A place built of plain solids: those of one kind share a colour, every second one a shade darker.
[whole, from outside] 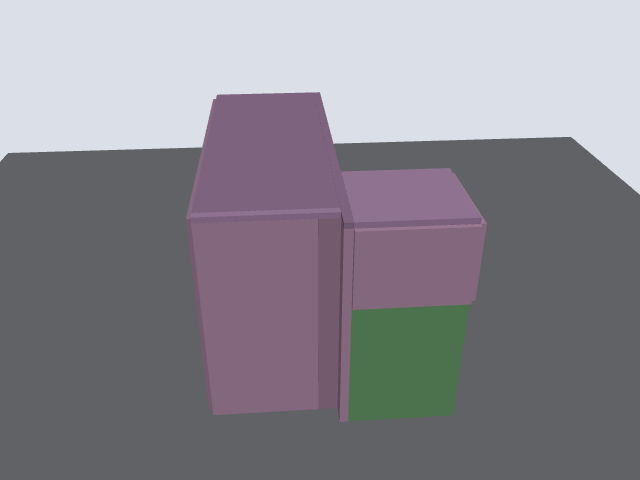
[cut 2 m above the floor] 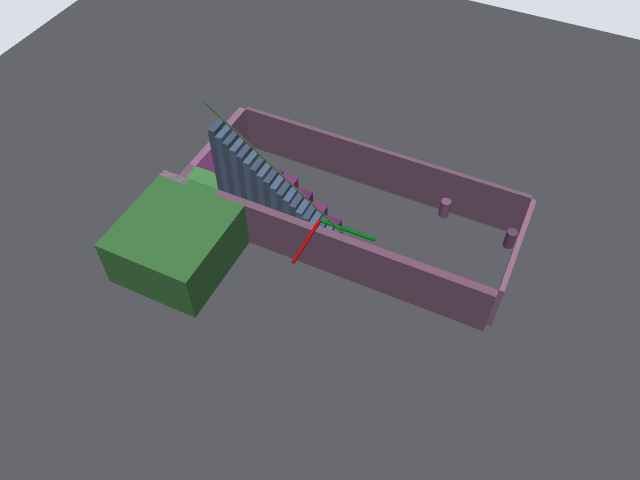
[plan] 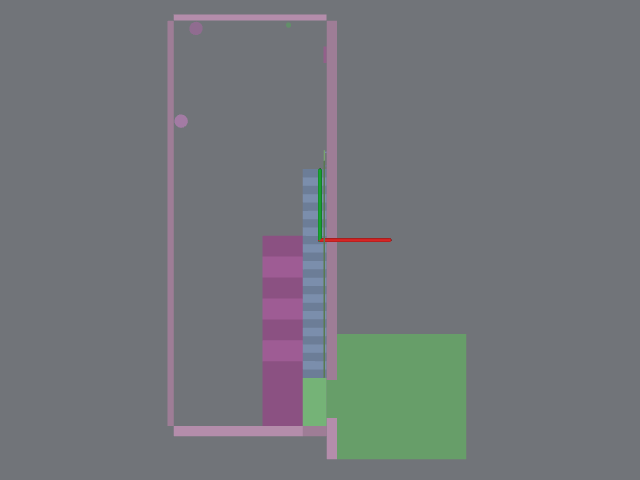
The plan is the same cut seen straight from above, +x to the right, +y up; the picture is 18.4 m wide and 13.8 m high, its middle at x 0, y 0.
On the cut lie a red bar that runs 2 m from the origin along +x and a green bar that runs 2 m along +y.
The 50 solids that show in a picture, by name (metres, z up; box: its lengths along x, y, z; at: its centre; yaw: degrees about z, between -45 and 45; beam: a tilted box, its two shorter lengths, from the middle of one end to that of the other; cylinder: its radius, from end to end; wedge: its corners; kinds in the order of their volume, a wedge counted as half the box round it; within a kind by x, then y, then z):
{
 "floor_1": {"box": [0.69, 1.38, 5.22], "at": [-0.15, -4.65, 2.31]},
 "floor_2": {"box": [4.02, 3.61, 5.22], "at": [2.2, -4.5, 2.31]},
 "wall_1": {"box": [0.18, 11.65, 7.72], "at": [-4.3, 0.48, 3.81]},
 "wall_2": {"box": [3.71, 0.3, 7.72], "at": [-2.35, -5.5, 3.81]},
 "wall_3": {"box": [4.4, 0.18, 7.72], "at": [-2.01, 6.4, 3.81]},
 "wall_4": {"box": [0.69, 0.3, 7.72], "at": [-0.15, -5.5, 3.81]},
 "wall_5": {"box": [0.3, 1.19, 7.72], "at": [0.34, -5.71, 3.81]},
 "wall_6": {"box": [0.3, 10.33, 7.72], "at": [0.34, 1.14, 3.81]},
 "wall_7": {"box": [3.72, 0.18, 2.75], "at": [2.35, -6.4, 6.3]},
 "wall_8": {"box": [0.18, 3.61, 2.75], "at": [4.3, -4.5, 6.3]},
 "mass_1": {"box": [1.16, 1.87, 3.38], "at": [-1.07, -4.42, 1.64]},
 "mass_2": {"box": [1.16, 0.6, 2.9], "at": [-1.07, -3.19, 1.4]},
 "mass_3": {"box": [1.16, 0.6, 2.42], "at": [-1.07, -2.58, 1.16]},
 "mass_4": {"box": [1.16, 0.6, 1.95], "at": [-1.07, -1.98, 0.93]},
 "mass_5": {"box": [1.16, 0.6, 1.48], "at": [-1.07, -1.38, 0.69]},
 "mass_6": {"box": [1.16, 0.6, 1.0], "at": [-1.07, -0.78, 0.45]},
 "mass_7": {"box": [1.16, 0.6, 0.53], "at": [-1.07, -0.18, 0.21]},
 "roof_1": {"box": [4.4, 0.3, 0.2], "at": [-2.01, -5.5, 7.77]},
 "roof_2": {"box": [4.4, 11.65, 0.2], "at": [-2.01, 0.48, 7.77]},
 "roof_3": {"box": [0.3, 12.61, 0.2], "at": [0.34, 0.0, 7.77]},
 "roof_4": {"box": [3.72, 3.61, 0.2], "at": [2.35, -4.5, 7.77]},
 "tread_1": {"wedge": [[-0.5, -3.97, -0.05], [-0.5, -3.97, 4.73], [-0.5, -3.72, -0.05], [-0.5, -3.72, 4.74], [0.19, -3.97, -0.05], [0.19, -3.97, 4.73], [0.19, -3.72, -0.05], [0.19, -3.72, 4.74]]},
 "tread_2": {"wedge": [[-0.5, -3.72, -0.05], [-0.5, -3.72, 4.54], [-0.5, -3.48, -0.05], [-0.5, -3.48, 4.55], [0.19, -3.73, -0.05], [0.19, -3.73, 4.54], [0.19, -3.48, -0.05], [0.19, -3.48, 4.55]]},
 "tread_3": {"wedge": [[-0.5, -3.48, -0.05], [-0.5, -3.48, 4.35], [-0.5, -3.24, -0.05], [-0.5, -3.24, 4.36], [0.19, -3.49, -0.05], [0.19, -3.49, 4.35], [0.19, -3.24, -0.05], [0.19, -3.24, 4.36]]},
 "tread_4": {"wedge": [[-0.5, -3.25, -0.05], [-0.5, -3.25, 4.17], [-0.5, -3.0, -0.05], [-0.5, -3.0, 4.17], [0.19, -3.24, -0.05], [0.19, -3.24, 4.17], [0.19, -3.0, -0.05], [0.19, -3.0, 4.17]]},
 "tread_5": {"wedge": [[-0.5, -3.01, -0.05], [-0.5, -3.01, 3.98], [-0.5, -2.76, -0.05], [-0.5, -2.76, 3.98], [0.19, -3.01, -0.05], [0.19, -3.01, 3.98], [0.19, -2.76, -0.05], [0.19, -2.76, 3.98]]},
 "tread_6": {"wedge": [[-0.5, -2.77, -0.05], [-0.5, -2.77, 3.79], [-0.5, -2.52, -0.05], [-0.5, -2.52, 3.79], [0.19, -2.77, -0.05], [0.19, -2.77, 3.79], [0.19, -2.52, -0.05], [0.19, -2.52, 3.79]]},
 "tread_7": {"wedge": [[-0.5, -2.53, -0.05], [-0.5, -2.53, 3.6], [-0.5, -2.28, -0.05], [-0.5, -2.28, 3.6], [0.19, -2.53, -0.05], [0.19, -2.53, 3.6], [0.19, -2.28, -0.05], [0.19, -2.28, 3.6]]},
 "tread_8": {"wedge": [[-0.5, -2.28, -0.05], [-0.5, -2.28, 3.41], [-0.5, -2.04, -0.05], [-0.5, -2.04, 3.41], [0.19, -2.28, -0.05], [0.19, -2.28, 3.41], [0.19, -2.04, -0.05], [0.19, -2.04, 3.41]]},
 "tread_9": {"wedge": [[-0.5, -2.05, -0.05], [-0.5, -2.05, 3.22], [-0.5, -1.8, -0.05], [-0.5, -1.8, 3.22], [0.19, -2.05, -0.05], [0.19, -2.05, 3.22], [0.19, -1.8, -0.05], [0.19, -1.8, 3.22]]},
 "tread_10": {"wedge": [[-0.5, -1.81, -0.05], [-0.5, -1.81, 3.03], [-0.5, -1.56, -0.05], [-0.5, -1.56, 3.03], [0.19, -1.8, -0.05], [0.19, -1.8, 3.03], [0.19, -1.56, -0.05], [0.19, -1.56, 3.03]]},
 "tread_11": {"wedge": [[-0.5, -1.56, -0.05], [-0.5, -1.56, 2.84], [-0.5, -1.32, -0.05], [-0.5, -1.32, 2.84], [0.19, -1.56, -0.05], [0.19, -1.56, 2.84], [0.19, -1.32, -0.05], [0.19, -1.32, 2.84]]},
 "tread_12": {"wedge": [[-0.5, -1.32, -0.05], [-0.5, -1.32, 2.65], [-0.5, -1.08, -0.05], [-0.5, -1.08, 2.65], [0.19, -1.33, -0.05], [0.19, -1.33, 2.65], [0.19, -1.08, -0.05], [0.19, -1.08, 2.65]]},
 "tread_13": {"wedge": [[-0.5, -1.09, -0.05], [-0.5, -1.09, 2.46], [-0.5, -0.84, -0.05], [-0.5, -0.84, 2.46], [0.19, -1.09, -0.05], [0.19, -1.09, 2.46], [0.19, -0.84, -0.05], [0.19, -0.84, 2.46]]},
 "tread_14": {"wedge": [[-0.5, -0.85, -0.05], [-0.5, -0.85, 2.27], [-0.5, -0.6, -0.05], [-0.5, -0.6, 2.27], [0.19, -0.84, -0.05], [0.19, -0.84, 2.27], [0.19, -0.6, -0.05], [0.19, -0.6, 2.27]]},
 "tread_15": {"wedge": [[-0.5, -0.61, -0.05], [-0.5, -0.61, 2.08], [-0.5, -0.36, -0.05], [-0.5, -0.36, 2.08], [0.19, -0.6, -0.05], [0.19, -0.6, 2.08], [0.19, -0.36, -0.05], [0.19, -0.36, 2.08]]},
 "tread_16": {"wedge": [[-0.5, -0.37, -0.05], [-0.5, -0.37, 1.89], [-0.5, -0.12, -0.05], [-0.5, -0.12, 1.89], [0.19, -0.36, -0.05], [0.19, -0.36, 1.89], [0.19, -0.12, -0.05], [0.19, -0.12, 1.89]]},
 "tread_17": {"wedge": [[-0.5, -0.12, -0.05], [-0.5, -0.12, 1.7], [-0.5, 0.12, -0.05], [-0.5, 0.12, 1.71], [0.19, -0.13, -0.05], [0.19, -0.13, 1.7], [0.19, 0.12, -0.05], [0.19, 0.12, 1.71]]},
 "tread_18": {"wedge": [[-0.5, 0.12, -0.05], [-0.5, 0.12, 1.51], [-0.5, 0.36, -0.05], [-0.5, 0.36, 1.52], [0.19, 0.11, -0.05], [0.19, 0.11, 1.51], [0.19, 0.36, -0.05], [0.19, 0.36, 1.52]]},
 "tread_19": {"wedge": [[-0.5, 0.35, -0.05], [-0.5, 0.35, 1.32], [-0.5, 0.6, -0.05], [-0.5, 0.6, 1.33], [0.19, 0.36, -0.05], [0.19, 0.36, 1.32], [0.19, 0.6, -0.05], [0.19, 0.6, 1.33]]},
 "tread_20": {"wedge": [[-0.5, 0.59, -0.05], [-0.5, 0.59, 1.13], [-0.5, 0.84, -0.05], [-0.5, 0.84, 1.14], [0.19, 0.6, -0.05], [0.19, 0.6, 1.13], [0.19, 0.84, -0.05], [0.19, 0.84, 1.14]]},
 "tread_21": {"wedge": [[-0.5, 0.83, -0.05], [-0.5, 0.83, 0.95], [-0.5, 1.08, -0.05], [-0.5, 1.08, 0.95], [0.19, 0.84, -0.05], [0.19, 0.84, 0.94], [0.19, 1.08, -0.05], [0.19, 1.08, 0.95]]},
 "tread_22": {"wedge": [[-0.5, 1.07, -0.05], [-0.5, 1.07, 0.76], [-0.5, 1.32, -0.05], [-0.5, 1.32, 0.76], [0.19, 1.07, -0.05], [0.19, 1.07, 0.75], [0.19, 1.32, -0.05], [0.19, 1.32, 0.76]]},
 "tread_23": {"wedge": [[-0.5, 1.31, -0.05], [-0.5, 1.31, 0.57], [-0.5, 1.56, -0.05], [-0.5, 1.56, 0.57], [0.19, 1.31, -0.05], [0.19, 1.31, 0.57], [0.19, 1.56, -0.05], [0.19, 1.56, 0.57]]},
 "tread_24": {"wedge": [[-0.5, 1.56, -0.05], [-0.5, 1.56, 0.38], [-0.5, 1.8, -0.05], [-0.5, 1.8, 0.38], [0.19, 1.56, -0.05], [0.19, 1.56, 0.38], [0.19, 1.8, -0.05], [0.19, 1.8, 0.38]]},
 "tread_25": {"wedge": [[-0.5, 1.79, -0.05], [-0.5, 1.79, 0.19], [-0.5, 2.04, -0.05], [-0.5, 2.04, 0.19], [0.19, 1.79, -0.05], [0.19, 1.79, 0.19], [0.19, 2.04, -0.05], [0.19, 2.04, 0.19]]},
 "guard_rail_1": {"wedge": [[0.1, -3.96, 5.8], [0.1, -3.96, 5.86], [0.1, 2.28, 0.88], [0.1, 2.28, 0.94], [0.15, -3.96, 5.8], [0.15, -3.96, 5.86], [0.15, 2.28, 0.88], [0.15, 2.28, 0.94]]},
 "bin_1": {"cylinder": 0.19, "from": [-3.99, 3.42, 0.0], "to": [-3.99, 3.42, 0.75]},
 "bin_2": {"cylinder": 0.19, "from": [-3.56, 6.08, 0.0], "to": [-3.56, 6.08, 0.75]},
 "cabinet_1": {"box": [0.09, 0.48, 0.9], "at": [0.15, 5.32, 1.63]}
}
